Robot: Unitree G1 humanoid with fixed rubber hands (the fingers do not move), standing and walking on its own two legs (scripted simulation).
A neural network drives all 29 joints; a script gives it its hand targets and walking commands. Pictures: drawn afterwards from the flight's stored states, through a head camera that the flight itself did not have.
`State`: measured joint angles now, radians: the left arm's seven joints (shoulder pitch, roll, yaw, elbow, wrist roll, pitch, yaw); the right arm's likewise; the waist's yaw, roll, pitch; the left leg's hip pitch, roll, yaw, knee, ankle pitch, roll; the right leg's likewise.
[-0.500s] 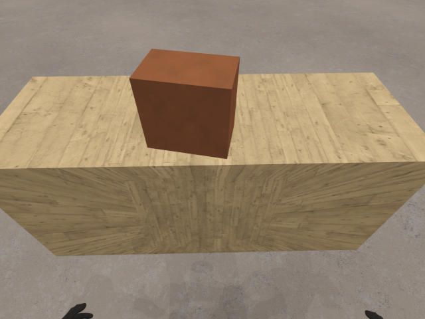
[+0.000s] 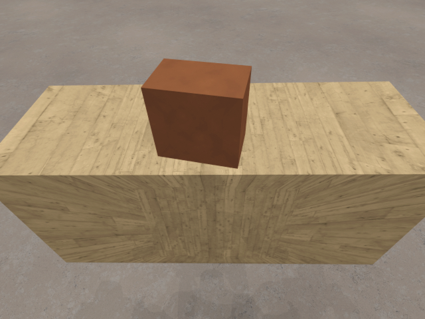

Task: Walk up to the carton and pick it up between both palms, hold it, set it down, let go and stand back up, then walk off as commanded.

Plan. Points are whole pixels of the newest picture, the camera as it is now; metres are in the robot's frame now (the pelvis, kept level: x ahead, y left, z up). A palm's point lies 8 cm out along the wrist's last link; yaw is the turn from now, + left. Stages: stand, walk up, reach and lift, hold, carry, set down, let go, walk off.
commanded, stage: walk up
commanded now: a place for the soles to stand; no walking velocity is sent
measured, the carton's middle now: (201, 114) +0.68 +0.07 +0.01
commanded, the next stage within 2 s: none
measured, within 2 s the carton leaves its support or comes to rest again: neither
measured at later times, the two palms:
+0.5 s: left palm (53, 269) +0.26 +0.38 -0.10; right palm out of the picture +0.16 -0.29 -0.11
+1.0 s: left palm (58, 245) +0.34 +0.43 -0.15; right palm (313, 229) +0.38 -0.22 -0.12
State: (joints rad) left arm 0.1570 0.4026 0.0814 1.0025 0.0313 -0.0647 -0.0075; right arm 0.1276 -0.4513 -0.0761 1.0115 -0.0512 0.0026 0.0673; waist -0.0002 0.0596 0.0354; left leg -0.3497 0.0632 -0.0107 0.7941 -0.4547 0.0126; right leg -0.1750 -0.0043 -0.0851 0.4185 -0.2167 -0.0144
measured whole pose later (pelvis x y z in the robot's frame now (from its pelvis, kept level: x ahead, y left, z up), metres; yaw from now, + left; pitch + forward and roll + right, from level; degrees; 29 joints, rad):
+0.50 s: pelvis +0.14 +0.06 -0.02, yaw -2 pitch -3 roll +1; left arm 0.22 0.44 0.07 0.89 0.01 -0.08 -0.05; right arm 0.33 -0.46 -0.08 0.84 -0.02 -0.05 0.05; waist -0.05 0.00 0.08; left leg -0.14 0.03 0.14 0.65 -0.45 0.01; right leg -0.38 -0.05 -0.05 0.66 -0.23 -0.02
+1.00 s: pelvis +0.24 +0.10 -0.05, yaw -3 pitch -2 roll +0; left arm 0.18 0.45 0.05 0.90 0.00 -0.01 0.02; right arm 0.08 -0.41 -0.04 0.83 -0.01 -0.04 -0.01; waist 0.03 -0.04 0.14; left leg -0.48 0.06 0.08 0.87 -0.36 0.01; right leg -0.37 -0.04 0.01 0.92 -0.55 -0.02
